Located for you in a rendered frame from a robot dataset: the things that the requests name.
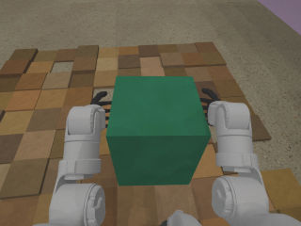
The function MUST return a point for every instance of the left robot hand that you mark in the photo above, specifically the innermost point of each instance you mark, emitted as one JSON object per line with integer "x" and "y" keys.
{"x": 97, "y": 98}

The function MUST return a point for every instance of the right robot shin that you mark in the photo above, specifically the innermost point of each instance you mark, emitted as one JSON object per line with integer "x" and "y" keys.
{"x": 178, "y": 211}

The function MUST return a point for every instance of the robot left upper arm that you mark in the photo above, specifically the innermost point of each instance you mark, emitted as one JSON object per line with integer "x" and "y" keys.
{"x": 77, "y": 205}

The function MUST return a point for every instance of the right robot hand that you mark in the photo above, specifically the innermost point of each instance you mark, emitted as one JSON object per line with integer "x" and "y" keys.
{"x": 208, "y": 101}

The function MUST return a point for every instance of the right robot forearm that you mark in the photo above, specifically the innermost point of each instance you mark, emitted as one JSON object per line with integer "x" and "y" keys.
{"x": 235, "y": 153}

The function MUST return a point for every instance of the robot right upper arm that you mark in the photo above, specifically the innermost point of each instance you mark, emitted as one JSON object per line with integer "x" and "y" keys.
{"x": 242, "y": 201}

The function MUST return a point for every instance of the right robot thigh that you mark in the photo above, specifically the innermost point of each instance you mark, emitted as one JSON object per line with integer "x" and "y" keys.
{"x": 182, "y": 219}

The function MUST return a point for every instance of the carton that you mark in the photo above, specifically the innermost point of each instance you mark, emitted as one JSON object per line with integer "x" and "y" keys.
{"x": 157, "y": 131}

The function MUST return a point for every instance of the left robot forearm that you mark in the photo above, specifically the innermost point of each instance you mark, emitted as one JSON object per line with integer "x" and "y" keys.
{"x": 84, "y": 126}

